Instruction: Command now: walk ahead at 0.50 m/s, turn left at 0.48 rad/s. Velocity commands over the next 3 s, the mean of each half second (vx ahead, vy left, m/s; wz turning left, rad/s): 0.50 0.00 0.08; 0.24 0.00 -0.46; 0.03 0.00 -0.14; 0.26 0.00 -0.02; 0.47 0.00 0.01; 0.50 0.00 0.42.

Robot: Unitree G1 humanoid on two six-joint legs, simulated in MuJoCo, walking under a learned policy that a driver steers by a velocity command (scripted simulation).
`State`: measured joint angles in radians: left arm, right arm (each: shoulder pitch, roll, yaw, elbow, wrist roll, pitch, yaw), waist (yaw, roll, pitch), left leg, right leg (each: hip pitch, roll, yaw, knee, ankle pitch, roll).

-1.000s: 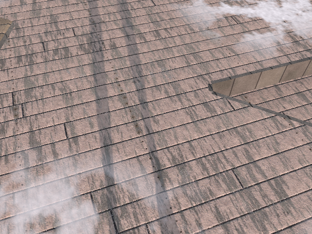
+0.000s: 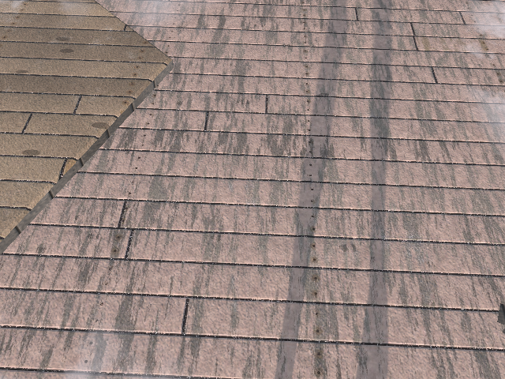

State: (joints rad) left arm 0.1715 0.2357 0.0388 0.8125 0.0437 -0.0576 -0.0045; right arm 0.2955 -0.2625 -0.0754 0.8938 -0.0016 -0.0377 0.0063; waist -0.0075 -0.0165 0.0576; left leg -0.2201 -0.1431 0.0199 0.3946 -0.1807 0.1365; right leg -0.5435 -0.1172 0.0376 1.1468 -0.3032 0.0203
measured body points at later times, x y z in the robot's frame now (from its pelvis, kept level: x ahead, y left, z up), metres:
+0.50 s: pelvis +0.28 -0.07 +0.00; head +0.30 -0.08 +0.45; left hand +0.36 +0.20 -0.12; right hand +0.33 -0.33 -0.14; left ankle +0.20 +0.05 -0.65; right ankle +0.33 -0.13 -0.74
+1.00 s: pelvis +0.47 -0.05 -0.01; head +0.51 -0.04 +0.44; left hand +0.60 +0.21 -0.14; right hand +0.56 -0.34 -0.10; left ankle +0.58 +0.01 -0.74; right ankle +0.36 -0.13 -0.66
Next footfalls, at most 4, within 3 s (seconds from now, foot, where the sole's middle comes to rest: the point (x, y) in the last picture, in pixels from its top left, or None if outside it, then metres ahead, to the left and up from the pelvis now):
0.36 right None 0.37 -0.13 -0.78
0.88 left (260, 321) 0.62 0.00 -0.78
1.28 right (324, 378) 0.46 -0.16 -0.78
2.30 right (343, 232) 0.91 -0.27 -0.78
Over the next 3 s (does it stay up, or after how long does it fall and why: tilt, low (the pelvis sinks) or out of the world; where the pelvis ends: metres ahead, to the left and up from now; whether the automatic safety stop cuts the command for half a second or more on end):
stays up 1.15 -0.23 -0.01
